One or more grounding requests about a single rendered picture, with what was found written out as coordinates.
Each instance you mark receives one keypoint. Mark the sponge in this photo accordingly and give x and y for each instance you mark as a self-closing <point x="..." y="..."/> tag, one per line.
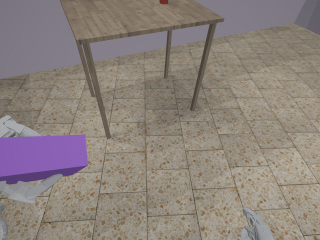
<point x="33" y="158"/>

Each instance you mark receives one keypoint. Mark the robot left hand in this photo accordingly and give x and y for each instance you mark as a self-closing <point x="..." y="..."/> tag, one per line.
<point x="23" y="191"/>

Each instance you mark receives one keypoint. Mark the table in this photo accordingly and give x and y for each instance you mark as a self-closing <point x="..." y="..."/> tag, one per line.
<point x="101" y="20"/>

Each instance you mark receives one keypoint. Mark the robot right hand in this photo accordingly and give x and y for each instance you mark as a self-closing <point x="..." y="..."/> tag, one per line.
<point x="260" y="231"/>

